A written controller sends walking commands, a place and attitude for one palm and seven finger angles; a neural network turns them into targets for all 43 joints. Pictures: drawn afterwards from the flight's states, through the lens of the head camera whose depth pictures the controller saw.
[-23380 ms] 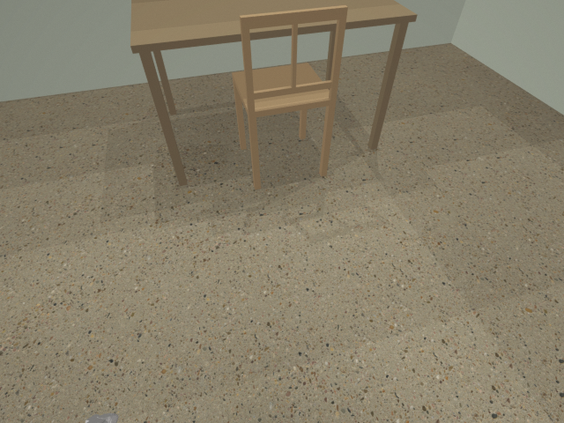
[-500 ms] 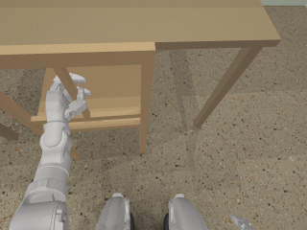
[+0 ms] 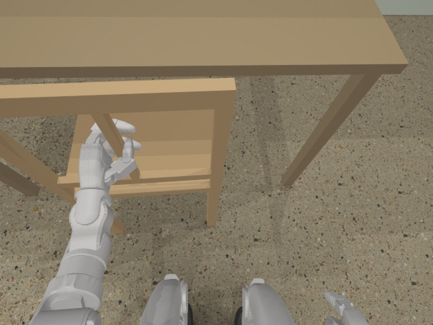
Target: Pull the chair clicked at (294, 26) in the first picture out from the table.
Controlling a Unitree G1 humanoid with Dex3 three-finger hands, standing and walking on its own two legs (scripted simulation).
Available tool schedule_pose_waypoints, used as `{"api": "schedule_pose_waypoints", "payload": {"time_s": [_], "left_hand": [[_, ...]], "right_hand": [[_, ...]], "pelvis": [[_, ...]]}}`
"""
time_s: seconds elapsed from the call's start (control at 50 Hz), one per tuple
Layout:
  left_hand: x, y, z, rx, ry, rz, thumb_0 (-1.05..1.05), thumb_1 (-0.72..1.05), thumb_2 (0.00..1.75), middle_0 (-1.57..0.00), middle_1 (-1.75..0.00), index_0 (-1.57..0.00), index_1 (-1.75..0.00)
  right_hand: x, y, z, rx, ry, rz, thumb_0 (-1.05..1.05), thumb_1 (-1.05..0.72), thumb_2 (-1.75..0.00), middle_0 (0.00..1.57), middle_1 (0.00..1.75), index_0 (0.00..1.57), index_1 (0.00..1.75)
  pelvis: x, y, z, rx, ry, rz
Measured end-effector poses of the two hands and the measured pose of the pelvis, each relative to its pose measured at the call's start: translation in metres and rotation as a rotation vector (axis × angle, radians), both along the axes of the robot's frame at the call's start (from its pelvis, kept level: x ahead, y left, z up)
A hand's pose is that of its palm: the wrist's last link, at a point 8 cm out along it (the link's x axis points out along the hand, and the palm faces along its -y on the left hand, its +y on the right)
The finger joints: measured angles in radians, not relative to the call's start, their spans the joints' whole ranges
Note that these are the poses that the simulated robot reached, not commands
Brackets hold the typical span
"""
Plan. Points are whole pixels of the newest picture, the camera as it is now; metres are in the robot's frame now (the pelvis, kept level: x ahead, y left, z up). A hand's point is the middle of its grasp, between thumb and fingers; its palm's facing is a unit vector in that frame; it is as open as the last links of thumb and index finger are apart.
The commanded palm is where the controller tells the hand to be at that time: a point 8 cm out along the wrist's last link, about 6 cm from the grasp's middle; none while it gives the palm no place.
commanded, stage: step backward, pulling the chair out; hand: left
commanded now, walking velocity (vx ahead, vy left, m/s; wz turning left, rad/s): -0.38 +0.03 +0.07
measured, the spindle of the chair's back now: (120, 149) +0.43 +0.19 +0.00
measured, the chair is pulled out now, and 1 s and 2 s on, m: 0.03 0.16 0.29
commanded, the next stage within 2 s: none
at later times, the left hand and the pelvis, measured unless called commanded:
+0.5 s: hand (137, 171) +0.37 +0.14 +0.03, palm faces +0.04 -0.99 -0.15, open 4.9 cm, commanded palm +0.35 +0.19 +0.03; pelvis +0.00 +0.00 +0.10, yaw -1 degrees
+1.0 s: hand (142, 225) +0.28 +0.12 +0.03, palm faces -0.01 -0.99 -0.15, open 5.0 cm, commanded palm +0.28 +0.18 +0.04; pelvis -0.07 +0.00 +0.10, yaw +0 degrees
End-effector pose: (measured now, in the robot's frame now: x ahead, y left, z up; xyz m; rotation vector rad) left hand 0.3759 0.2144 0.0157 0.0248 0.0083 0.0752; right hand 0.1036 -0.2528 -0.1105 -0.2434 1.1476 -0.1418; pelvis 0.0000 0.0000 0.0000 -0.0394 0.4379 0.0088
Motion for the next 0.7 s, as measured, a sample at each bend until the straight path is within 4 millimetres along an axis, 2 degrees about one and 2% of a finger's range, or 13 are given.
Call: {"api": "schedule_pose_waypoints", "payload": {"time_s": [0.04,0.1,0.2,0.32,0.48,0.7], "left_hand": [[0.001,0.0,0.006,0.052,0.05,0.007,0.0,0.77,0.83,-0.47,-1.43,-0.43,-1.45],[0.002,-0.002,0.017,0.112,0.205,0.031,0.01,0.77,0.83,-0.44,-1.35,-0.43,-1.45],[-0.004,-0.007,0.028,0.047,0.378,0.087,0.02,0.77,0.82,-0.35,-1.16,-0.45,-1.45],[-0.006,-0.013,0.033,0.095,0.462,0.02,0.03,0.77,0.81,-0.35,-1.15,-0.48,-1.44],[-0.023,-0.02,0.034,0.098,0.473,0.003,0.03,0.77,0.81,-0.33,-1.16,-0.49,-1.44],[-0.069,-0.037,0.035,0.092,0.492,0.032,0.03,0.76,0.81,-0.33,-1.15,-0.49,-1.44]], "right_hand": [[-0.001,0.001,0.005,-0.001,0.019,-0.032,0.01,-0.91,-0.9,0.2,0.3,0.2,0.3],[-0.003,0.007,0.028,0.002,0.03,-0.081,0.01,-0.91,-0.9,0.2,0.3,0.2,0.3],[-0.01,0.011,0.07,-0.014,0.042,-0.107,0.01,-0.91,-0.9,0.2,0.3,0.2,0.3],[-0.023,-0.003,0.096,-0.087,0.053,-0.126,0.01,-0.91,-0.9,0.21,0.3,0.21,0.3],[-0.042,-0.014,0.1,-0.104,0.047,-0.149,0.01,-0.91,-0.9,0.2,0.3,0.2,0.3],[-0.063,-0.012,0.087,-0.032,0.02,-0.141,0.01,-0.91,-0.9,0.2,0.3,0.21,0.3]], "pelvis": [[-0.002,-0.001,0.007,0.006,-0.045,0.002],[0.001,0.0,0.034,0.013,-0.108,0.005],[0.012,0.001,0.072,0.019,-0.163,-0.002],[0.012,0.005,0.091,0.007,-0.22,0.002],[-0.002,0.004,0.097,0.017,-0.28,-0.024],[-0.03,-0.014,0.099,0.017,-0.325,-0.012]]}}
